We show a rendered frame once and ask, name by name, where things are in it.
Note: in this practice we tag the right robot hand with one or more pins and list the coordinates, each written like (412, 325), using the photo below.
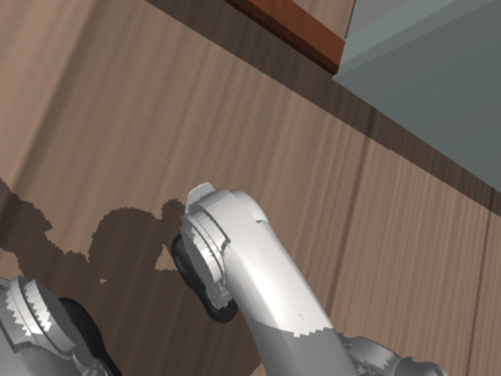
(369, 357)

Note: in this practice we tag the right robot arm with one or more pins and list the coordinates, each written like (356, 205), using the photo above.
(410, 366)

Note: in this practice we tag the right robot foot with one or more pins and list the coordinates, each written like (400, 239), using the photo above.
(192, 280)

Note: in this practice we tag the left robot foot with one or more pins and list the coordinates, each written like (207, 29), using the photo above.
(90, 333)

